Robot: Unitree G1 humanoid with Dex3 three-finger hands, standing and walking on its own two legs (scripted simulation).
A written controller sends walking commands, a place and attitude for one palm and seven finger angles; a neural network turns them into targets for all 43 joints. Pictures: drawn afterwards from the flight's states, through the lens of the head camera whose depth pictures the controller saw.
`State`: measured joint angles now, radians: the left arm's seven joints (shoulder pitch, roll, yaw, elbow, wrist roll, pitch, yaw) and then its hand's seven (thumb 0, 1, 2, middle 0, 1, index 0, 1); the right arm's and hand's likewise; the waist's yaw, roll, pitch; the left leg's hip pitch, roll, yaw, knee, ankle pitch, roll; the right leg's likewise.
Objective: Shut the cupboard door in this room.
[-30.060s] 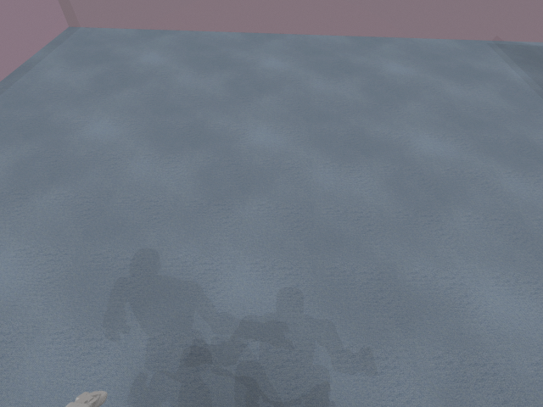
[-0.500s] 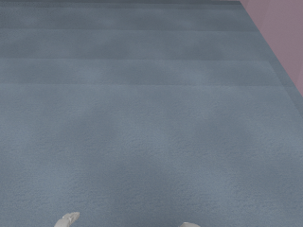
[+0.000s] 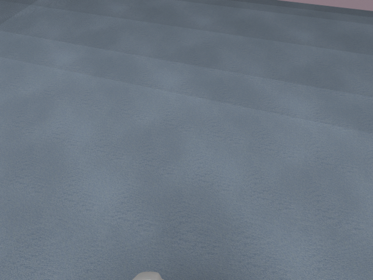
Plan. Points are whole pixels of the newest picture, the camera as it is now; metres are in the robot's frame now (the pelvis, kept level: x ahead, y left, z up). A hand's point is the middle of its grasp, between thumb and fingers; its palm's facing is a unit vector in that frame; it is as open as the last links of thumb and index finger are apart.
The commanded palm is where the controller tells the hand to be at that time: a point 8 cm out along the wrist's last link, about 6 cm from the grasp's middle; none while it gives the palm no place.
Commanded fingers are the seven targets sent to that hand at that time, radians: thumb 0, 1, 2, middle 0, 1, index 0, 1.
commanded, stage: turn or walk to find it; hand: left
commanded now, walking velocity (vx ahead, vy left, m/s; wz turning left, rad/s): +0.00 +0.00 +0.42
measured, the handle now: out of the picture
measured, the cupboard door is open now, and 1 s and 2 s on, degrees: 88 88 88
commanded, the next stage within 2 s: none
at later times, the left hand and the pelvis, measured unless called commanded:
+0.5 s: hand out of the picture +0.07 +0.22 -0.16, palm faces +0.20 -0.94 -0.28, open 7.4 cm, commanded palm none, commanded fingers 0.00 0.90 0.90 -0.20 -0.30 -0.20 -0.30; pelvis +0.00 -0.01 -0.01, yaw +11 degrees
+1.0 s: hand out of the picture -0.09 +0.19 -0.18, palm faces +0.48 -0.84 -0.25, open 7.4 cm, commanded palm none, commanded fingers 0.00 0.90 0.90 -0.20 -0.30 -0.20 -0.30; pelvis -0.02 +0.00 -0.01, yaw +26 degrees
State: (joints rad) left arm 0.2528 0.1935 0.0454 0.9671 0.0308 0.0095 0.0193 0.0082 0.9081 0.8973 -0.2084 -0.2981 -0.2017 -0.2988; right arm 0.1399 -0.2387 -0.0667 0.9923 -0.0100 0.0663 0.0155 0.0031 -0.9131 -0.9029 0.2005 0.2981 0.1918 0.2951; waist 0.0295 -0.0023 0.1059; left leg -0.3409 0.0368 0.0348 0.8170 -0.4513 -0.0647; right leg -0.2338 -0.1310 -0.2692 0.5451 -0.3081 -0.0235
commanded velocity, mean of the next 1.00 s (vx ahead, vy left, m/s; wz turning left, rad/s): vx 0.00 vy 0.00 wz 0.42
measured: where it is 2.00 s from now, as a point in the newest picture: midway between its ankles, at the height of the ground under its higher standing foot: outside the picture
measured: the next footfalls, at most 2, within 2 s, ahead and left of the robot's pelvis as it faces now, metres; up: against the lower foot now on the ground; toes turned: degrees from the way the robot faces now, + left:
left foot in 0.08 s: +0.01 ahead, +0.14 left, +0.00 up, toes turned +7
right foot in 0.50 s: +0.07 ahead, -0.10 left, +0.00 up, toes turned +6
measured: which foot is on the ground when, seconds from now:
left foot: up 0.00-0.06, down 0.08-0.50, up 0.52-0.96, down 0.98-1.00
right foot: down 0.00-0.08, up 0.10-0.48, down 0.50-0.98, up 1.00-1.00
